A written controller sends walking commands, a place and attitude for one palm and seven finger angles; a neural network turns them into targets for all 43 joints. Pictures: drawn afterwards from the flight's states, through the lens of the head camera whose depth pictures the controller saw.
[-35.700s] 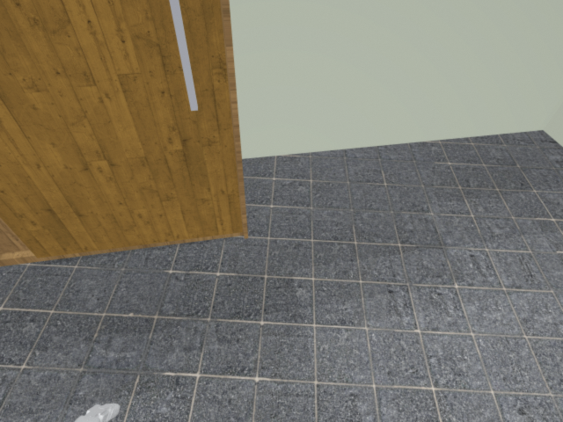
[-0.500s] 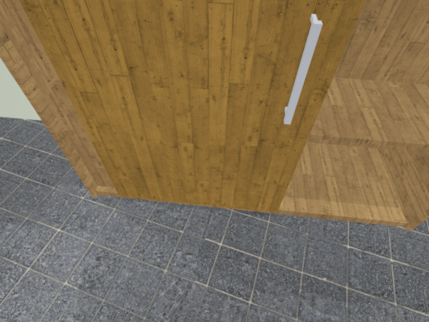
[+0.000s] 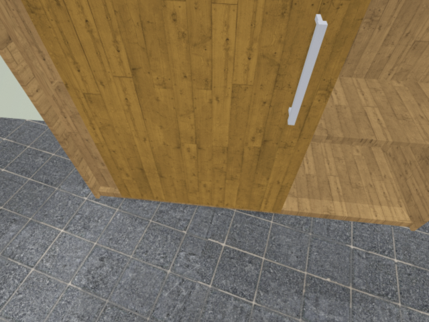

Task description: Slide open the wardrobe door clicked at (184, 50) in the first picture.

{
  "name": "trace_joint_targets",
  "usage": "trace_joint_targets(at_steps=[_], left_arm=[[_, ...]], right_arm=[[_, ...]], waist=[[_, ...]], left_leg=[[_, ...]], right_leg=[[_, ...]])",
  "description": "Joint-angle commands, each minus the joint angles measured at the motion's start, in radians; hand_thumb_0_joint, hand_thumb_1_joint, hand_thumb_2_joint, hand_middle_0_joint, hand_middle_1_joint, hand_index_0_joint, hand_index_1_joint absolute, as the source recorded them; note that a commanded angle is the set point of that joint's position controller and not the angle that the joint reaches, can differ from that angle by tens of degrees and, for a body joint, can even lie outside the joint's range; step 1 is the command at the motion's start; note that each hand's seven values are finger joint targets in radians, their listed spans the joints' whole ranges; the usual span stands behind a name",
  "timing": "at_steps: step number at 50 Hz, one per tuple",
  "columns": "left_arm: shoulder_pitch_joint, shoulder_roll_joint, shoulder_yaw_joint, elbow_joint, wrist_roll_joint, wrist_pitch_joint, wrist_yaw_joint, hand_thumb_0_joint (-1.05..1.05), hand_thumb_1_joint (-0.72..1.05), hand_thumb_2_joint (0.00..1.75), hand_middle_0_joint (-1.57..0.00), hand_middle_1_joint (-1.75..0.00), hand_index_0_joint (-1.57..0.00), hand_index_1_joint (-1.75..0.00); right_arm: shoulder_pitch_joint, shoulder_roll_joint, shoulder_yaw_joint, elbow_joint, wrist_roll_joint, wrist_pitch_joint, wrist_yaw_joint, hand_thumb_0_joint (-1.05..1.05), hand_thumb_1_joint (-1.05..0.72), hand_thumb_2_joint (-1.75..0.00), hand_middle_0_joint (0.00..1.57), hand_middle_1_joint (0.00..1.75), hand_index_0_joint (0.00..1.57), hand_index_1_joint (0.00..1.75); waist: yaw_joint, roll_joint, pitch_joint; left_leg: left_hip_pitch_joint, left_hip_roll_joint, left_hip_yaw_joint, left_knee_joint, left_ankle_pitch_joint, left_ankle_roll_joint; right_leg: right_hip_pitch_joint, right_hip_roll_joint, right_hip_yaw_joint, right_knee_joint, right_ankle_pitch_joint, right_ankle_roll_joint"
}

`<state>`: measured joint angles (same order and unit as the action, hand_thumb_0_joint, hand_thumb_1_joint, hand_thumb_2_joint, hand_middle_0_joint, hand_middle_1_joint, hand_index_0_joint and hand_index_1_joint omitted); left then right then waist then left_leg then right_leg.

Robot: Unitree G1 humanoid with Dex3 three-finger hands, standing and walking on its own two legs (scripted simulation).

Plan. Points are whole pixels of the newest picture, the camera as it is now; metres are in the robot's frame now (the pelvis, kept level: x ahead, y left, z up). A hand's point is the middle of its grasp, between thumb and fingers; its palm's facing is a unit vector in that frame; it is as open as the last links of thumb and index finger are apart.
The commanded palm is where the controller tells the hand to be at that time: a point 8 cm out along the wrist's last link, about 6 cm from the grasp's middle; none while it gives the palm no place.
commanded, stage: look to check the result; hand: right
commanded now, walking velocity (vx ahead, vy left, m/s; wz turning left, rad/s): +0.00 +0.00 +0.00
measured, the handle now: (303, 76) +0.70 -0.19 +0.08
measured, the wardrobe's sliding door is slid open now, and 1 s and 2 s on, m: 0.67 0.67 0.67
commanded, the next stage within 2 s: stand and wait in 0.32 s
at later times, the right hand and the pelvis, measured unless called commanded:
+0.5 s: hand out of the picture +0.08 -0.23 -0.16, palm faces -0.01 +0.95 -0.30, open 7.4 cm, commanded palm none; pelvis +0.00 +0.00 +0.00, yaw +0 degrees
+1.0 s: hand out of the picture +0.09 -0.23 -0.16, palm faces -0.01 +0.95 -0.32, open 7.4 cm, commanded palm none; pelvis +0.01 +0.01 +0.00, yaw -1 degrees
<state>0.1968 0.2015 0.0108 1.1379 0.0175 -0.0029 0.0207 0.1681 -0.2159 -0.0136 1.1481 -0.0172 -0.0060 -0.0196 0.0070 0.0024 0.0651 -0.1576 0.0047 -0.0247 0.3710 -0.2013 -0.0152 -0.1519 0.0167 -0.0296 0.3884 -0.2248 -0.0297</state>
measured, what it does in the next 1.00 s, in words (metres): stands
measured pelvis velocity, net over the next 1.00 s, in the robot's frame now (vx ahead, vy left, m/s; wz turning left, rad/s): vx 0.01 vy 0.01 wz -0.01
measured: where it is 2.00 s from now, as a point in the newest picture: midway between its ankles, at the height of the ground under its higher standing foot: outside the picture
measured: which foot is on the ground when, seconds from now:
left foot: down 0.00-1.00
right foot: down 0.00-1.00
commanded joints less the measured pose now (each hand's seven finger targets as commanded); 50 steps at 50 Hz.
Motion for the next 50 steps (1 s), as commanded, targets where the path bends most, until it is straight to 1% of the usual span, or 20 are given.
trace_joint_targets(at_steps=[1, 4, 6, 7, 10, 15, 20, 24, 27, 29, 30, 33, 35, 37, 40, 42, 44, 45, 48, 50], left_arm=[[0.012, 0.157, 0.029, -0.039, 0.0, -0.014, 0.013, 0.0, 0.9, 0.9, -0.2, -0.3, -0.2, -0.3], [-0.007, 0.175, 0.029, -0.042, 0.001, -0.015, 0.012, 0.0, 0.9, 0.9, -0.2, -0.3, -0.2, -0.3], [-0.012, 0.184, 0.031, -0.045, 0.0, -0.016, 0.012, 0.0, 0.9, 0.9, -0.2, -0.3, -0.2, -0.3], [-0.015, 0.19, 0.031, -0.044, 0.0, -0.017, 0.011, 0.0, 0.9, 0.9, -0.2, -0.3, -0.2, -0.3], [-0.03, 0.209, 0.033, -0.049, -0.002, -0.019, 0.01, 0.0, 0.9, 0.9, -0.2, -0.3, -0.2, -0.3], [-0.056, 0.236, 0.035, -0.055, -0.001, -0.022, 0.008, 0.0, 0.9, 0.9, -0.2, -0.3, -0.2, -0.3], [-0.084, 0.262, 0.036, -0.062, -0.001, -0.022, 0.005, 0.0, 0.9, 0.9, -0.2, -0.3, -0.2, -0.3], [-0.106, 0.278, 0.036, -0.065, 0.0, -0.022, 0.003, 0.0, 0.9, 0.9, -0.2, -0.3, -0.2, -0.3], [-0.114, 0.293, 0.036, -0.068, 0.0, -0.023, 0.001, 0.0, 0.9, 0.9, -0.2, -0.3, -0.2, -0.3], [-0.122, 0.298, 0.036, -0.068, 0.0, -0.024, 0.0, 0.0, 0.9, 0.9, -0.2, -0.3, -0.2, -0.3], [-0.121, 0.3, 0.035, -0.072, -0.002, -0.023, -0.001, 0.0, 0.9, 0.9, -0.2, -0.3, -0.2, -0.3], [-0.127, 0.306, 0.035, -0.07, 0.0, -0.024, 0.0, 0.0, 0.9, 0.9, -0.2, -0.3, -0.2, -0.3], [-0.125, 0.314, 0.035, -0.074, -0.002, -0.025, -0.001, 0.0, 0.9, 0.9, -0.2, -0.3, -0.2, -0.3], [-0.129, 0.315, 0.035, -0.073, -0.002, -0.025, -0.001, 0.0, 0.9, 0.9, -0.2, -0.3, -0.2, -0.3], [-0.131, 0.318, 0.034, -0.075, -0.003, -0.024, 0.0, 0.0, 0.9, 0.9, -0.2, -0.3, -0.2, -0.3], [-0.134, 0.316, 0.033, -0.071, -0.003, -0.023, -0.001, 0.0, 0.9, 0.9, -0.2, -0.3, -0.2, -0.3], [-0.134, 0.32, 0.033, -0.071, -0.002, -0.023, -0.001, 0.0, 0.9, 0.9, -0.2, -0.3, -0.2, -0.3], [-0.13, 0.322, 0.033, -0.074, -0.003, -0.023, -0.001, 0.0, 0.9, 0.9, -0.2, -0.3, -0.2, -0.3], [-0.13, 0.32, 0.033, -0.071, -0.002, -0.025, 0.001, 0.0, 0.9, 0.9, -0.2, -0.3, -0.2, -0.3], [-0.127, 0.323, 0.033, -0.074, -0.004, -0.025, 0.001, 0.0, 0.9, 0.9, -0.2, -0.3, -0.2, -0.3]], right_arm=[[-0.007, -0.154, -0.023, -0.045, 0.004, -0.017, -0.006, 0.0, -0.9, -0.9, 0.2, 0.3, 0.2, 0.3], [-0.018, -0.167, -0.024, -0.046, 0.004, -0.016, -0.003, 0.0, -0.9, -0.9, 0.2, 0.3, 0.2, 0.3], [-0.023, -0.176, -0.026, -0.048, 0.004, -0.019, -0.003, 0.0, -0.9, -0.9, 0.2, 0.3, 0.2, 0.3], [-0.027, -0.181, -0.026, -0.049, 0.004, -0.018, -0.002, 0.0, -0.9, -0.9, 0.2, 0.3, 0.2, 0.3], [-0.038, -0.203, -0.031, -0.055, 0.003, -0.023, -0.001, 0.0, -0.9, -0.9, 0.2, 0.3, 0.2, 0.3], [-0.06, -0.225, -0.032, -0.061, 0.004, -0.025, 0.0, 0.0, -0.9, -0.9, 0.2, 0.3, 0.2, 0.3], [-0.081, -0.247, -0.034, -0.066, 0.004, -0.026, 0.002, 0.0, -0.9, -0.9, 0.2, 0.3, 0.2, 0.3], [-0.105, -0.261, -0.034, -0.069, 0.004, -0.025, 0.005, 0.0, -0.9, -0.9, 0.2, 0.3, 0.2, 0.3], [-0.113, -0.275, -0.032, -0.072, 0.005, -0.027, 0.006, 0.0, -0.9, -0.9, 0.2, 0.3, 0.2, 0.3], [-0.115, -0.281, -0.033, -0.074, 0.004, -0.028, 0.007, 0.0, -0.9, -0.9, 0.2, 0.3, 0.2, 0.3], [-0.114, -0.285, -0.034, -0.076, 0.003, -0.029, 0.007, 0.0, -0.9, -0.9, 0.2, 0.3, 0.2, 0.3], [-0.123, -0.289, -0.033, -0.076, 0.005, -0.029, 0.007, 0.0, -0.9, -0.9, 0.2, 0.3, 0.2, 0.3], [-0.116, -0.296, -0.034, -0.079, 0.005, -0.032, 0.006, 0.0, -0.9, -0.9, 0.2, 0.3, 0.2, 0.3], [-0.122, -0.298, -0.032, -0.078, 0.006, -0.031, 0.006, 0.0, -0.9, -0.9, 0.2, 0.3, 0.2, 0.3], [-0.119, -0.301, -0.034, -0.079, 0.005, -0.032, 0.006, 0.0, -0.9, -0.9, 0.2, 0.3, 0.2, 0.3], [-0.125, -0.301, -0.032, -0.078, 0.006, -0.03, 0.006, 0.0, -0.9, -0.9, 0.2, 0.3, 0.2, 0.3], [-0.124, -0.302, -0.031, -0.075, 0.006, -0.029, 0.007, 0.0, -0.9, -0.9, 0.2, 0.3, 0.2, 0.3], [-0.116, -0.305, -0.032, -0.078, 0.005, -0.031, 0.007, 0.0, -0.9, -0.9, 0.2, 0.3, 0.2, 0.3], [-0.12, -0.303, -0.032, -0.077, 0.007, -0.031, 0.006, 0.0, -0.9, -0.9, 0.2, 0.3, 0.2, 0.3], [-0.116, -0.307, -0.033, -0.078, 0.006, -0.033, 0.005, 0.0, -0.9, -0.9, 0.2, 0.3, 0.2, 0.3]], waist=[[0.005, -0.001, -0.058], [0.003, -0.013, -0.048], [0.004, 0.006, -0.066], [0.004, -0.006, -0.069], [0.002, 0.005, -0.086], [0.002, -0.007, -0.095], [0.001, 0.001, -0.098], [0.002, -0.004, -0.078], [0.003, -0.004, -0.095], [0.002, -0.008, -0.102], [0.003, 0.014, -0.105], [0.004, -0.001, -0.107], [0.002, 0.014, -0.129], [0.004, -0.006, -0.127], [0.003, 0.013, -0.126], [0.004, 0.004, -0.104], [0.004, -0.002, -0.108], [0.003, 0.002, -0.124], [0.004, -0.005, -0.126], [0.004, 0.008, -0.137]], left_leg=[[0.006, 0.095, -0.064, -0.055, 0.126, 0.045], [0.002, 0.093, -0.065, -0.063, 0.097, 0.044], [0.009, 0.097, -0.064, -0.061, 0.126, 0.045], [0.013, 0.099, -0.062, -0.062, 0.12, 0.044], [0.029, 0.101, -0.065, -0.063, 0.156, 0.047], [0.038, 0.105, -0.067, -0.064, 0.185, 0.048], [0.044, 0.107, -0.067, -0.073, 0.183, 0.047], [0.038, 0.108, -0.067, -0.085, 0.151, 0.044], [0.045, 0.111, -0.07, -0.087, 0.167, 0.045], [0.051, 0.114, -0.068, -0.089, 0.175, 0.045], [0.052, 0.112, -0.068, -0.091, 0.181, 0.045], [0.059, 0.115, -0.067, -0.091, 0.192, 0.045], [0.07, 0.117, -0.067, -0.088, 0.221, 0.046], [0.074, 0.12, -0.066, -0.089, 0.228, 0.046], [0.077, 0.117, -0.068, -0.091, 0.239, 0.049], [0.068, 0.119, -0.065, -0.097, 0.212, 0.047], [0.07, 0.118, -0.067, -0.1, 0.202, 0.047], [0.076, 0.118, -0.068, -0.097, 0.222, 0.048], [0.084, 0.121, -0.066, -0.093, 0.242, 0.049], [0.091, 0.119, -0.067, -0.091, 0.268, 0.05]], right_leg=[[0.019, -0.128, 0.1, -0.076, 0.152, -0.007], [0.012, -0.129, 0.106, -0.088, 0.126, -0.008], [0.028, -0.13, 0.106, -0.081, 0.153, -0.008], [0.028, -0.131, 0.105, -0.084, 0.148, -0.007], [0.037, -0.132, 0.108, -0.079, 0.179, -0.007], [0.051, -0.136, 0.11, -0.083, 0.213, -0.005], [0.06, -0.14, 0.114, -0.095, 0.217, -0.004], [0.049, -0.14, 0.118, -0.114, 0.186, -0.001], [0.062, -0.14, 0.118, -0.109, 0.2, 0.0], [0.067, -0.141, 0.117, -0.111, 0.208, 0.0], [0.069, -0.141, 0.119, -0.107, 0.214, -0.001], [0.071, -0.142, 0.116, -0.112, 0.223, 0.001], [0.088, -0.143, 0.117, -0.103, 0.252, 0.0], [0.088, -0.143, 0.115, -0.105, 0.256, 0.002], [0.091, -0.143, 0.118, -0.103, 0.262, 0.003], [0.079, -0.143, 0.117, -0.113, 0.235, 0.004], [0.082, -0.143, 0.118, -0.116, 0.229, 0.004], [0.092, -0.144, 0.116, -0.107, 0.247, 0.003], [0.092, -0.144, 0.114, -0.108, 0.26, 0.005], [0.101, -0.146, 0.113, -0.102, 0.281, 0.004]])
